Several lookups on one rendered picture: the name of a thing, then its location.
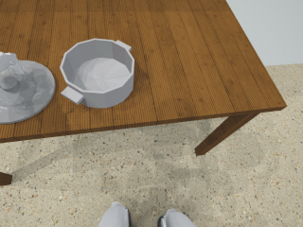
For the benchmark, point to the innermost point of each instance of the pot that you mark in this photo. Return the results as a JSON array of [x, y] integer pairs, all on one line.
[[99, 73]]

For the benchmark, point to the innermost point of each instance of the knob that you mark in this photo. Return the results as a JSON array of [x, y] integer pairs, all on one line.
[[10, 84]]

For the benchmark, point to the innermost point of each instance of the robot left thigh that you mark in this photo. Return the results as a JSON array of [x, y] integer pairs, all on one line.
[[116, 216]]

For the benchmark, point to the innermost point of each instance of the table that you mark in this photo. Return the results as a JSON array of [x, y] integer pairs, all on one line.
[[192, 61]]

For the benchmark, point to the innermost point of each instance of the robot thigh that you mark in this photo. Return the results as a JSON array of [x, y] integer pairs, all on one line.
[[116, 216], [176, 219]]

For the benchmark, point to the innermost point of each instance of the robot right thigh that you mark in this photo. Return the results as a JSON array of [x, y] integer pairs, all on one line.
[[176, 219]]

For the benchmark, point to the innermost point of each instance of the lid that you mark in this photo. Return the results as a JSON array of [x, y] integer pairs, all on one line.
[[37, 87]]

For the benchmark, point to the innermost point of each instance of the left robot hand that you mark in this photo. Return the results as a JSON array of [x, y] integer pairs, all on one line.
[[9, 60]]

